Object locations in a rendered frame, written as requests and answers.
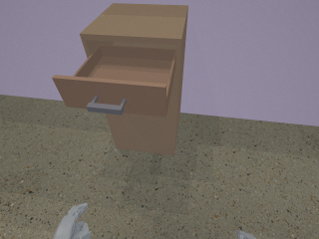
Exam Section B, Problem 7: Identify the drawer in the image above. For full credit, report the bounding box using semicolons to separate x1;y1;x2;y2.
52;45;176;118

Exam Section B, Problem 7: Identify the cabinet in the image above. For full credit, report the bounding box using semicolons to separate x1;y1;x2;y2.
80;3;188;156

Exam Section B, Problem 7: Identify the robot left hand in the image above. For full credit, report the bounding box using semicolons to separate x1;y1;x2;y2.
53;203;92;239

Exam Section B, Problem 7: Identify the handle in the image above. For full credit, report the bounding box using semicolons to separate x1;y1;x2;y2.
86;96;127;116

